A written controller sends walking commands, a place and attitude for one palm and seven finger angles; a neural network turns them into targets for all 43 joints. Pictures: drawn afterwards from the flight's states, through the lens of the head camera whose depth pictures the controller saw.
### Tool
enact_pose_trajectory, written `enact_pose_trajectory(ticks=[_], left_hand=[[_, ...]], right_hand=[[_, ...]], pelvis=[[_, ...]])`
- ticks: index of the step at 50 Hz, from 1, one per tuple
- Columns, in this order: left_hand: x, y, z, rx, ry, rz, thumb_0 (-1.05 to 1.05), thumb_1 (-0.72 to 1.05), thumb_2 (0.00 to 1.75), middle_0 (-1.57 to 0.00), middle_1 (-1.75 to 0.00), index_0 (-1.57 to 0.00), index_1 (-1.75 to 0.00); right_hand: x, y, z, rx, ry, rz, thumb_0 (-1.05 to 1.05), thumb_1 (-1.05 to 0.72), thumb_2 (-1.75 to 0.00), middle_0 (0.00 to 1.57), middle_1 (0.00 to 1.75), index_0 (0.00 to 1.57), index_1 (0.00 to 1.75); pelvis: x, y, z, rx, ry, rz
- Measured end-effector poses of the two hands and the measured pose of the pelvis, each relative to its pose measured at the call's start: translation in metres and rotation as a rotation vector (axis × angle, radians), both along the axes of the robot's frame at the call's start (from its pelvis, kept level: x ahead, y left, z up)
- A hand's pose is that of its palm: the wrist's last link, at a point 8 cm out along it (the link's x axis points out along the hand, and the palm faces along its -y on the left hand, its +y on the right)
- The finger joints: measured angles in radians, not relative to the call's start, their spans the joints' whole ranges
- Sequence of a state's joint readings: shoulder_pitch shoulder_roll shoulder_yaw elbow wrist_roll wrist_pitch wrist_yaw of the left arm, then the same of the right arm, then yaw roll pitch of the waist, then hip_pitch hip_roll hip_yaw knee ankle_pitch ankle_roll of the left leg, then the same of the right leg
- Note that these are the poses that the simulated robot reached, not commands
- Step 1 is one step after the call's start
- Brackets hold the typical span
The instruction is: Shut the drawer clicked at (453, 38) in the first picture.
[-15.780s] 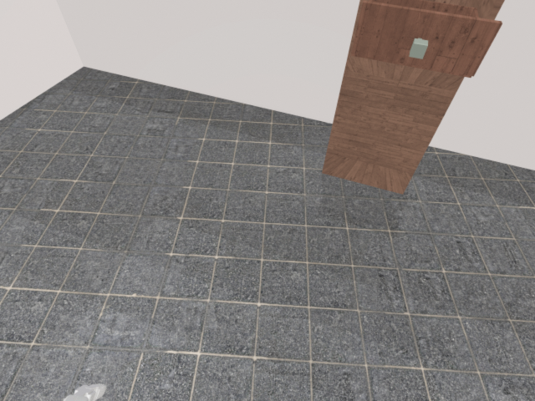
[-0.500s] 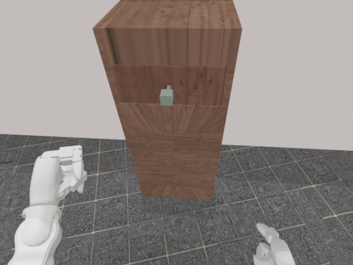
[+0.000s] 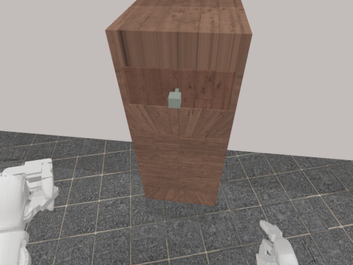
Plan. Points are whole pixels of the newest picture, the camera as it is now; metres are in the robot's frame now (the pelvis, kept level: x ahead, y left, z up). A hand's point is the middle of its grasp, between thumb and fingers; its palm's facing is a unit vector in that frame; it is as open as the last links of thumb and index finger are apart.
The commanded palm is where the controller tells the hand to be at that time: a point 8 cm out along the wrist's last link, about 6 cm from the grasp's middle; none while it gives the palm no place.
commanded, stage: step back with the hand held close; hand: left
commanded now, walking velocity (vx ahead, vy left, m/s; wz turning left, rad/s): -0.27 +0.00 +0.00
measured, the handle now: (175, 96) +0.63 +0.10 +0.05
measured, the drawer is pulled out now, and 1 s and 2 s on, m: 0.00 0.00 0.00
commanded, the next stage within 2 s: stop stepping back and stand still in 1.20 s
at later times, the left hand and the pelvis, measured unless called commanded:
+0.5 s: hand (42, 209) +0.15 +0.25 +0.15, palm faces +0.33 -0.80 -0.51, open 3.2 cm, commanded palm +0.09 +0.29 +0.17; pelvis -0.04 +0.01 -0.01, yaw -1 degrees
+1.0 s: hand (7, 239) +0.10 +0.26 +0.16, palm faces +0.38 -0.80 -0.47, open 3.2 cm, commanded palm +0.03 +0.29 +0.17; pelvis -0.09 +0.01 -0.01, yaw +1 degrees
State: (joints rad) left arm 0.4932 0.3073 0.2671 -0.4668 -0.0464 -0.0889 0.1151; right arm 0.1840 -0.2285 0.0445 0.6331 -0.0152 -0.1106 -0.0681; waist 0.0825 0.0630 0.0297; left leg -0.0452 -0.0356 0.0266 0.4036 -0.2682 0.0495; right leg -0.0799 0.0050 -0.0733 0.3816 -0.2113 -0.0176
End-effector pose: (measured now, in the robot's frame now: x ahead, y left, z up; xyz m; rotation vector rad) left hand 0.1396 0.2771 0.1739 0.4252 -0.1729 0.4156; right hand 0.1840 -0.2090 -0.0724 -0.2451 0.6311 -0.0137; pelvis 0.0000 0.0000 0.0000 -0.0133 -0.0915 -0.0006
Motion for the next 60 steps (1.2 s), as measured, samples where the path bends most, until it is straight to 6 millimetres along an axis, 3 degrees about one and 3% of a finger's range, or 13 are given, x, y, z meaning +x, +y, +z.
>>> enact_pose_trajectory(ticks=[5,10,19,32,40,48,53,57,60], left_hand=[[0.005,0.003,0.011,0.065,-0.027,-0.02,0.01,0.89,0.9,-1.41,-1.6,-1.41,-1.6],[0.008,-0.003,0.003,0.083,0.032,-0.072,0.01,0.89,0.9,-1.4,-1.6,-1.4,-1.6],[-0.008,0.003,0.0,0.141,0.081,-0.105,0.01,0.88,0.9,-1.4,-1.6,-1.4,-1.6],[-0.048,0.003,0.0,0.174,-0.016,-0.089,0.01,0.88,0.9,-1.4,-1.6,-1.41,-1.6],[-0.063,0.01,-0.003,0.136,-0.097,-0.116,0.01,0.88,0.9,-1.41,-1.6,-1.41,-1.6],[-0.077,0.027,0.007,0.18,-0.085,-0.083,0.01,0.88,0.9,-1.41,-1.6,-1.41,-1.6],[-0.084,0.012,0.001,0.139,-0.031,-0.126,0.01,0.89,0.9,-1.41,-1.6,-1.41,-1.6],[-0.094,-0.012,-0.002,0.15,0.018,-0.208,0.01,0.89,0.9,-1.4,-1.6,-1.41,-1.6],[-0.113,-0.032,0.002,0.197,0.038,-0.263,0.01,0.89,0.9,-1.4,-1.6,-1.4,-1.6]], right_hand=[[-0.006,-0.002,0.0,0.016,0.014,-0.023,0.01,-0.9,-0.9,0.2,0.3,0.21,0.3],[-0.02,-0.016,-0.006,-0.006,0.065,-0.083,0.01,-0.9,-0.9,0.2,0.3,0.21,0.3],[-0.05,-0.034,-0.013,-0.05,0.123,-0.179,0.01,-0.9,-0.9,0.2,0.3,0.2,0.3],[-0.08,-0.022,-0.011,-0.045,0.059,-0.141,0.01,-0.9,-0.9,0.2,0.3,0.21,0.3],[-0.109,-0.021,-0.012,-0.098,0.097,-0.149,0.01,-0.9,-0.9,0.2,0.3,0.21,0.3],[-0.126,-0.007,-0.004,-0.096,0.118,-0.125,0.01,-0.9,-0.9,0.2,0.3,0.21,0.3],[-0.121,-0.002,-0.002,-0.07,0.101,-0.057,0.01,-0.9,-0.9,0.2,0.3,0.21,0.3],[-0.123,-0.007,-0.002,-0.034,0.053,-0.026,0.01,-0.9,-0.9,0.21,0.3,0.21,0.3],[-0.134,-0.017,-0.004,-0.004,0.013,-0.026,0.01,-0.9,-0.9,0.21,0.3,0.21,0.3]], pelvis=[[-0.002,-0.003,0.0,-0.003,0.038,-0.001],[-0.008,0.0,-0.002,-0.003,0.093,-0.006],[-0.025,0.007,-0.008,0.012,0.114,-0.009],[-0.064,0.006,-0.016,0.01,0.107,-0.008],[-0.081,0.014,-0.021,-0.01,0.103,0.001],[-0.087,0.014,-0.008,-0.041,0.153,0.03],[-0.106,0.006,-0.004,-0.021,0.201,-0.01],[-0.136,-0.006,-0.007,0.001,0.211,-0.039],[-0.163,-0.017,-0.013,0.013,0.204,-0.054]])
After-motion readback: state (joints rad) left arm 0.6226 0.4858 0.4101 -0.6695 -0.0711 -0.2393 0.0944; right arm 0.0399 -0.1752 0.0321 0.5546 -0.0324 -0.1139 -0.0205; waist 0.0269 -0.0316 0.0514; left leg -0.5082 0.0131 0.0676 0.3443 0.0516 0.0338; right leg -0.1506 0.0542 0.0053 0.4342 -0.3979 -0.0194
